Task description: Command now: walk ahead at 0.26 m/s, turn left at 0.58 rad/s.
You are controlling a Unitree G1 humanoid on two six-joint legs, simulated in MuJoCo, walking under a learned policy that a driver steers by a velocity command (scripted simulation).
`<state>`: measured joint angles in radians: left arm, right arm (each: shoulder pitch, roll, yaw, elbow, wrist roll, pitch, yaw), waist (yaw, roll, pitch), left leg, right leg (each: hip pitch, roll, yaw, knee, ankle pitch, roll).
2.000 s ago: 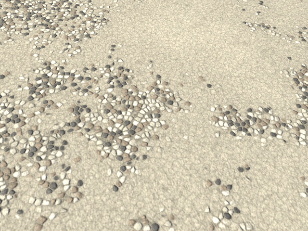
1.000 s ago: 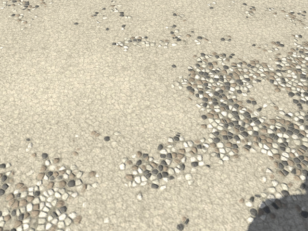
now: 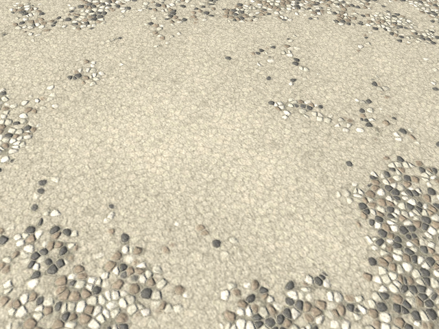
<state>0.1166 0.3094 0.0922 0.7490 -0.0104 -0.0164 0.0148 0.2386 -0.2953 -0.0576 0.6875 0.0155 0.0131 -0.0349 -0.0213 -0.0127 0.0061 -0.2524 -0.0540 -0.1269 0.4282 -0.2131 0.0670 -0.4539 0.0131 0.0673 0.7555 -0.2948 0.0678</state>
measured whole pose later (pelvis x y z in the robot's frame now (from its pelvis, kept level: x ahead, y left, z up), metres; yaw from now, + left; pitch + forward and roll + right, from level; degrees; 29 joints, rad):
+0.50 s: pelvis +0.17 +0.01 -0.01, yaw +9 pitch +3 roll -1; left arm 0.44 0.27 0.06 0.87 -0.03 -0.07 0.00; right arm 0.08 -0.27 -0.04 0.62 0.02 -0.06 0.04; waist 0.12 0.03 0.02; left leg -0.59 0.05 -0.02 0.60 -0.09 0.00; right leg 0.05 -0.01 0.00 0.24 -0.34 0.01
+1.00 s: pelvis +0.44 +0.06 -0.01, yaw -5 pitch +1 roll +3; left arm 0.10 0.27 0.05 0.69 -0.02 -0.03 -0.05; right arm 0.33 -0.28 -0.08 0.82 0.01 -0.08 0.00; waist -0.08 -0.04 0.04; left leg 0.10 -0.03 0.25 0.22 -0.33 0.00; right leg -0.65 -0.09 -0.01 0.67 0.01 -0.04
